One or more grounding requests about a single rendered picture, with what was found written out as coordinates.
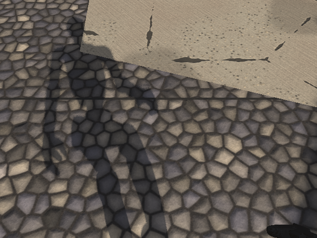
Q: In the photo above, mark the robot right hand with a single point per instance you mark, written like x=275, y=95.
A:
x=290, y=231

